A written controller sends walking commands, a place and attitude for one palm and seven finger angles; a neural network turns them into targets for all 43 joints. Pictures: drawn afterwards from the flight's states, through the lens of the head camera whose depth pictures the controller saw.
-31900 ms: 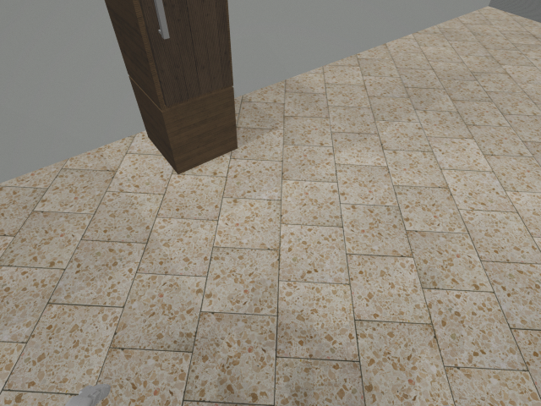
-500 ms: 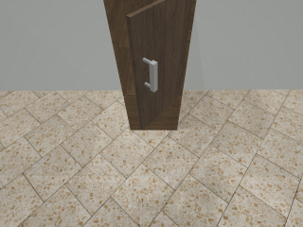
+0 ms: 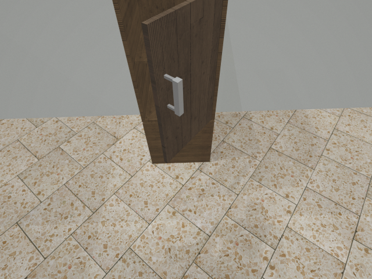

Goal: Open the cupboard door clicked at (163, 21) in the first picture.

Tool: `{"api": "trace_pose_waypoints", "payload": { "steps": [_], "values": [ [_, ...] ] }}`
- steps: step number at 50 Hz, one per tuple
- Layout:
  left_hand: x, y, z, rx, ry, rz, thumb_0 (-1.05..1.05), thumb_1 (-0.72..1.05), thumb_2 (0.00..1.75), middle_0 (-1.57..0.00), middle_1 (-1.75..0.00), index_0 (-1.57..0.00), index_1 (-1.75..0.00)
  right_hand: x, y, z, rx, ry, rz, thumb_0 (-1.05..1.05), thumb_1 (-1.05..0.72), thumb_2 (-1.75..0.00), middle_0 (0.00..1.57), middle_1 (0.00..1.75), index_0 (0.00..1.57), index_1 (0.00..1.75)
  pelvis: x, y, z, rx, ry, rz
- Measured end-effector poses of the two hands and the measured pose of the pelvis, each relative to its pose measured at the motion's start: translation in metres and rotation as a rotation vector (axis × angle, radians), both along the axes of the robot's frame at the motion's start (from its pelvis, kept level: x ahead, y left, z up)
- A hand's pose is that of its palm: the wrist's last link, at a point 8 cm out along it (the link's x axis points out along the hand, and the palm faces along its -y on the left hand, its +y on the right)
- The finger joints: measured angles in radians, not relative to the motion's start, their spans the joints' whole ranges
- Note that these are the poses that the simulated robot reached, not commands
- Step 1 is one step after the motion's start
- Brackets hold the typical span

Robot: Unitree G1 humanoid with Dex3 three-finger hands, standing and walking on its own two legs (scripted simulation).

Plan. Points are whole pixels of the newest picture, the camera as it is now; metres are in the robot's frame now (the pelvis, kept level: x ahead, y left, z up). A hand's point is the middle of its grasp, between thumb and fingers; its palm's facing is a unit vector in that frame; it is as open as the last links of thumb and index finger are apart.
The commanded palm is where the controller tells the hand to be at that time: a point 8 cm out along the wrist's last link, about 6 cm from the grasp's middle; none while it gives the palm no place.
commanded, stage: walk to a spot facing it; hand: left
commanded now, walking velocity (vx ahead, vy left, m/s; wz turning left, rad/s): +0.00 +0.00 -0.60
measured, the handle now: (173, 95) +0.63 +0.08 +0.01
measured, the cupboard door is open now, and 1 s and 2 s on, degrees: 50 50 50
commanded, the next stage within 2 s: none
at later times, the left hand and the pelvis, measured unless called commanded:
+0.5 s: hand out of the picture +0.10 +0.18 -0.18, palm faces -0.20 -0.93 -0.29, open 7.4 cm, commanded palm none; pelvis -0.03 -0.01 -0.03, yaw -15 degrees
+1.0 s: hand (137, 273) +0.16 +0.14 -0.17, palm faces -0.47 -0.86 -0.22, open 7.4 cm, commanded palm none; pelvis -0.03 +0.00 +0.00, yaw -32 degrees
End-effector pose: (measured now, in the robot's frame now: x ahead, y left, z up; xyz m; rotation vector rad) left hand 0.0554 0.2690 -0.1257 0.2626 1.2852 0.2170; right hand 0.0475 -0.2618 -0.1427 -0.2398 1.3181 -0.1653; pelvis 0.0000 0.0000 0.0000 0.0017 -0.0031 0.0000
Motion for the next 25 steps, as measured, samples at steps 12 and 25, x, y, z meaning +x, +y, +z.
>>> {"api": "trace_pose_waypoints", "payload": {
  "steps": [12, 25],
  "values": [
    [-0.001, -0.011, -0.027, -0.091, 0.066, -0.083, 0.01, 0.90, 0.89, -0.20, -0.30, -0.20, -0.30, -0.077, 0.030, -0.003, 0.001, 0.057, -0.171, 0.00, -0.91, -0.90, 0.20, 0.30, 0.20, 0.30, -0.018, 0.016, -0.010, 0.004, 0.010, -0.109],
    [0.048, -0.042, -0.021, -0.025, -0.029, -0.239, 0.01, 0.90, 0.89, -0.20, -0.30, -0.20, -0.30, -0.121, 0.003, -0.031, 0.051, 0.077, -0.310, 0.00, -0.90, -0.90, 0.20, 0.30, 0.20, 0.30, -0.027, -0.015, -0.026, 0.012, 0.014, -0.259]
  ]
}}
